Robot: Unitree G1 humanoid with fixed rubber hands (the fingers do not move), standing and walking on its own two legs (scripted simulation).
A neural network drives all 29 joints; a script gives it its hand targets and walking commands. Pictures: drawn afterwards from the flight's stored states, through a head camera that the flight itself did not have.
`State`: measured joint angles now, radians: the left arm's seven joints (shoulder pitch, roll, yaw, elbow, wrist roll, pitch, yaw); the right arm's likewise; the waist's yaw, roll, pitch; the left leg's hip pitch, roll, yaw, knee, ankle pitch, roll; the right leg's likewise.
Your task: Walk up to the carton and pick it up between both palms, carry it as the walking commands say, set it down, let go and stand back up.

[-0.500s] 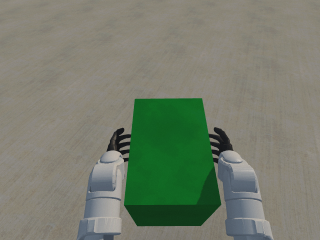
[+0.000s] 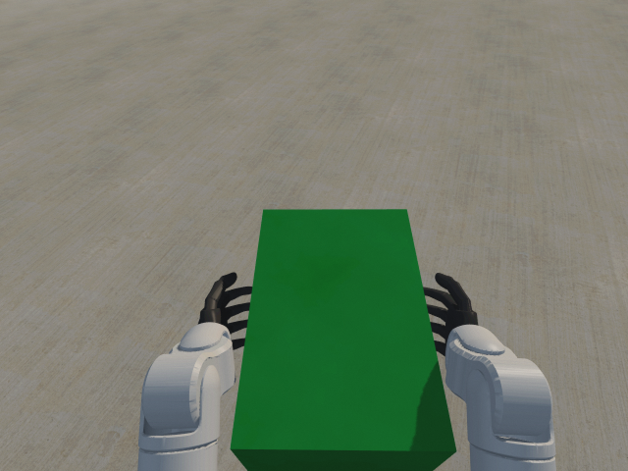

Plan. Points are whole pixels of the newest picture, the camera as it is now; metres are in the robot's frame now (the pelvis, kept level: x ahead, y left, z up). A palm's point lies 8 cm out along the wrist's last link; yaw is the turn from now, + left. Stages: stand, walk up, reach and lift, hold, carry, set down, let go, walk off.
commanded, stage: carry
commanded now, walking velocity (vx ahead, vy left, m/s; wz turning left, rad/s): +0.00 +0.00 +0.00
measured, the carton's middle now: (334, 351) +0.27 +0.01 +0.03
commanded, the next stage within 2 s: none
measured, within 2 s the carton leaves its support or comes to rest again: neither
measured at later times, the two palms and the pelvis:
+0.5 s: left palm (208, 313) +0.27 +0.16 +0.11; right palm (446, 317) +0.27 -0.12 +0.10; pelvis +0.04 +0.02 +0.01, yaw +0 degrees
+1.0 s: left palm (237, 205) +0.48 +0.17 +0.10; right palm (409, 196) +0.51 -0.11 +0.10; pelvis +0.26 +0.01 +0.02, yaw +2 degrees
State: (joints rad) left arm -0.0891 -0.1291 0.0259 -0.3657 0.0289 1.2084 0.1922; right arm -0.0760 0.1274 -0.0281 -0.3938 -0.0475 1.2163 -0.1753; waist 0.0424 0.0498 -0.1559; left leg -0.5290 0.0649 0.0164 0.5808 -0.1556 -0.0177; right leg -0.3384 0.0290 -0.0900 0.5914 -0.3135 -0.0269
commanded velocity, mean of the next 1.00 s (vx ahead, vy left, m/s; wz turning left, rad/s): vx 0.48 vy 0.00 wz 0.00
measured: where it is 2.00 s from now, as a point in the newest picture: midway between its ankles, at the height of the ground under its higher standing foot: (328, 306)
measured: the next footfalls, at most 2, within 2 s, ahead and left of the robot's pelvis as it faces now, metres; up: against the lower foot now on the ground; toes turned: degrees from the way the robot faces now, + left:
left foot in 0.16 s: +0.06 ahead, +0.13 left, +0.00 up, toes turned +9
right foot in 0.78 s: +0.17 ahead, -0.07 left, +0.00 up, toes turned -10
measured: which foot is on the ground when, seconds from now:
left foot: up 0.00-0.14, down 0.16-0.80, up 0.82-1.00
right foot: down 0.00-0.64, up 0.66-0.76, down 0.78-1.00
